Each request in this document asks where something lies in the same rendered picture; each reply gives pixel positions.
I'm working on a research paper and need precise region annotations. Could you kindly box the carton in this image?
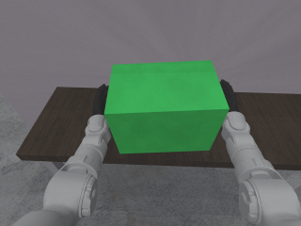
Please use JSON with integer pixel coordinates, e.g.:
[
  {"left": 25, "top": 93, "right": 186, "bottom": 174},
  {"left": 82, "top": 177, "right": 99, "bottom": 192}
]
[{"left": 103, "top": 60, "right": 230, "bottom": 154}]

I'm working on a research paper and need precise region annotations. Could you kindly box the right robot forearm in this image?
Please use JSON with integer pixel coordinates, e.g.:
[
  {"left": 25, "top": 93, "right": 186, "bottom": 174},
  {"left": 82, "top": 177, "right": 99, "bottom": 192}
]
[{"left": 221, "top": 111, "right": 301, "bottom": 217}]

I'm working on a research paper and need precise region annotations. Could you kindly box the robot left hand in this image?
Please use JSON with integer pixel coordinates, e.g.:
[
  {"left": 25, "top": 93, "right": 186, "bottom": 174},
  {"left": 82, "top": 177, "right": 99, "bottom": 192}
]
[{"left": 92, "top": 84, "right": 109, "bottom": 116}]

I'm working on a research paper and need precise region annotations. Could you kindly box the table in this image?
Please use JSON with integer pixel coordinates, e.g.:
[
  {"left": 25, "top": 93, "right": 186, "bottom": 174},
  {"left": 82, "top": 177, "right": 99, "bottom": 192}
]
[{"left": 16, "top": 87, "right": 301, "bottom": 202}]

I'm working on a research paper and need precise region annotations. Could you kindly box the robot right hand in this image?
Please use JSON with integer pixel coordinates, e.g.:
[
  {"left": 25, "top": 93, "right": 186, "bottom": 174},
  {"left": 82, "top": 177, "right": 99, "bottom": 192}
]
[{"left": 219, "top": 79, "right": 239, "bottom": 112}]

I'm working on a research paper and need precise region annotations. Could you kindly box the robot right upper arm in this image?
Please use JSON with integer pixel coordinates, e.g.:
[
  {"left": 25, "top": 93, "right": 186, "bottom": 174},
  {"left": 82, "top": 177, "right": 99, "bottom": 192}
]
[{"left": 238, "top": 178, "right": 301, "bottom": 226}]

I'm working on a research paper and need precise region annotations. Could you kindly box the robot left upper arm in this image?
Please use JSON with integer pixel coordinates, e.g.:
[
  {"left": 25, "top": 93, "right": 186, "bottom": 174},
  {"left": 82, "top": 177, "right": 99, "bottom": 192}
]
[{"left": 11, "top": 170, "right": 98, "bottom": 226}]

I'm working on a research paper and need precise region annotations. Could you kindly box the left robot forearm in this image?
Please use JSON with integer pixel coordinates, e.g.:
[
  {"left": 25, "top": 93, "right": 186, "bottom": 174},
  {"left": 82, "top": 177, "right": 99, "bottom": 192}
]
[{"left": 43, "top": 114, "right": 112, "bottom": 207}]

